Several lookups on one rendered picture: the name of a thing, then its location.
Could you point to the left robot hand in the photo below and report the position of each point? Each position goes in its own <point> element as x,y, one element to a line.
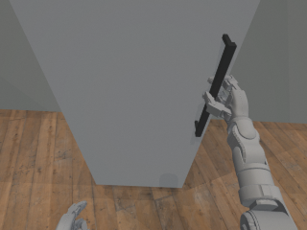
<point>68,221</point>

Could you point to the fridge door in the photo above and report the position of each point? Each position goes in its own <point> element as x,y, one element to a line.
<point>129,76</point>

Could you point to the robot right upper arm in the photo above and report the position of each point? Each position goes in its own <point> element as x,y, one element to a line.
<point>265,220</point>

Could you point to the right robot hand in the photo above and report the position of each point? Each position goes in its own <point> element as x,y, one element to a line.
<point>227,107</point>

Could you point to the handle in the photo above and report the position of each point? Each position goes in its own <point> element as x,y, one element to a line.
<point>226,58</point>

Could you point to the right robot forearm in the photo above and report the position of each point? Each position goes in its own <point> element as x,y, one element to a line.
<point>257,189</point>

